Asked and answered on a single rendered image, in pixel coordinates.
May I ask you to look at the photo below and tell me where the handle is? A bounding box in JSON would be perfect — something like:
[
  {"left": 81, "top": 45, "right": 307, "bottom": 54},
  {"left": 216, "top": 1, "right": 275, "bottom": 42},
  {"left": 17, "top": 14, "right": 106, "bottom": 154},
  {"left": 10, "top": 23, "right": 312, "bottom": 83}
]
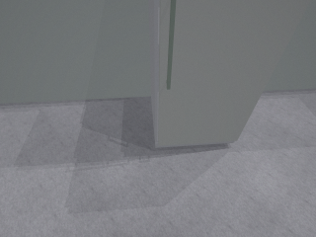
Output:
[{"left": 166, "top": 0, "right": 177, "bottom": 90}]

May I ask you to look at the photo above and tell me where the fridge door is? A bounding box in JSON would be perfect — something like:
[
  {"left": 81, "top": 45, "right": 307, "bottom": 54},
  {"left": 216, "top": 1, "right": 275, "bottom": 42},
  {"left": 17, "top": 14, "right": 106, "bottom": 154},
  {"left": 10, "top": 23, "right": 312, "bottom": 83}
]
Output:
[{"left": 158, "top": 0, "right": 311, "bottom": 146}]

